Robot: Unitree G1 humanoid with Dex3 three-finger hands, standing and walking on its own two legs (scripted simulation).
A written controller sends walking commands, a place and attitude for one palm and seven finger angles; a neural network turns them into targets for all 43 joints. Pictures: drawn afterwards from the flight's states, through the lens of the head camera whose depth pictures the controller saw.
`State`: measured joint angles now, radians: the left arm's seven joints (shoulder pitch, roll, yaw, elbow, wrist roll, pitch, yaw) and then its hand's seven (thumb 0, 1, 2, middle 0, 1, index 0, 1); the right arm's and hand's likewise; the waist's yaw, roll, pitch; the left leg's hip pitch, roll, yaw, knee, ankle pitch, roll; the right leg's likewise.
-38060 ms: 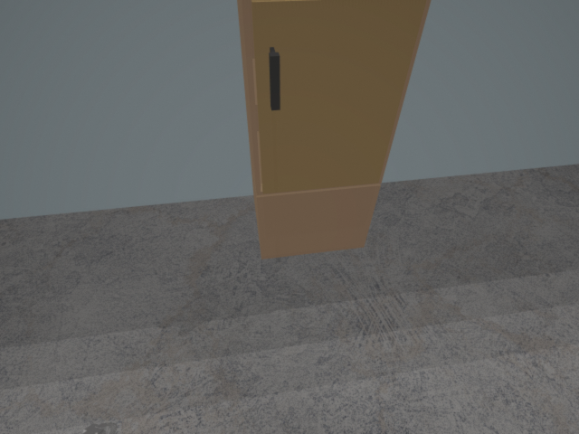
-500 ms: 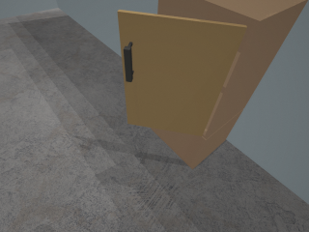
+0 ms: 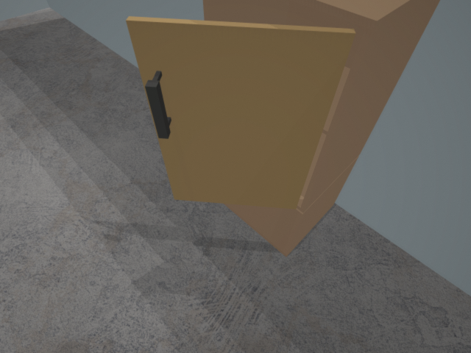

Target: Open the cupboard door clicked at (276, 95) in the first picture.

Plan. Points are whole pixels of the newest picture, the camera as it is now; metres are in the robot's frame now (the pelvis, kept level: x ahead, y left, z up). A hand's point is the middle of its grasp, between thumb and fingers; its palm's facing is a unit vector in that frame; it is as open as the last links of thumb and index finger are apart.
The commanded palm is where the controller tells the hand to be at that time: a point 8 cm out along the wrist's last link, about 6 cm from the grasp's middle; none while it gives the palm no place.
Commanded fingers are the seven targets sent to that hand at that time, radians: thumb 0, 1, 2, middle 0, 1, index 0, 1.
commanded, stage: come to a stop and stand still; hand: left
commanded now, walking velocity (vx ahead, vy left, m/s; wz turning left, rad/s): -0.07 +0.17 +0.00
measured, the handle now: (161, 105) +0.60 +0.20 +0.07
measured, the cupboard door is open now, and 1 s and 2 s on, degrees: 40 40 40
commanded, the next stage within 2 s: look again from close up in 1.60 s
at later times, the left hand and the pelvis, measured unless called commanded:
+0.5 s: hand out of the picture +0.00 +0.23 -0.17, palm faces +0.00 -0.97 -0.25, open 7.3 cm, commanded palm none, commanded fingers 0.00 0.90 0.90 -0.20 -0.30 -0.20 -0.30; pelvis -0.01 +0.03 +0.00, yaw -1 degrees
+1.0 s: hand out of the picture +0.04 +0.20 -0.16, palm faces -0.05 -0.97 -0.25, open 7.3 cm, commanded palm none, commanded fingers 0.00 0.90 0.90 -0.20 -0.30 -0.20 -0.30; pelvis +0.00 +0.00 +0.01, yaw -2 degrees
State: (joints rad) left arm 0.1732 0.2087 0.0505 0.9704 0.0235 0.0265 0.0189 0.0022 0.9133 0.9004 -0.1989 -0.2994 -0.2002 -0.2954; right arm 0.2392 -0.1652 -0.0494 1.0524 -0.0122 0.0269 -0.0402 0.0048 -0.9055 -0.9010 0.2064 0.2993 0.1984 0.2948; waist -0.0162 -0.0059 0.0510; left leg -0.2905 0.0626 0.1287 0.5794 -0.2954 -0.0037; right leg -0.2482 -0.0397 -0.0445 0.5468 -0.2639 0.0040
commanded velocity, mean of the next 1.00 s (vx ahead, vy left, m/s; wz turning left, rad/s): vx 0.00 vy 0.03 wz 0.00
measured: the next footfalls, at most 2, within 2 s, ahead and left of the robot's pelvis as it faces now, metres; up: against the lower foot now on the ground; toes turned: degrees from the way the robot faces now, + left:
left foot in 0.26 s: +0.02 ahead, +0.11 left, +0.00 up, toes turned +3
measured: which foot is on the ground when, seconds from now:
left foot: up 0.00-0.24, down 0.26-1.00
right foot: down 0.00-1.00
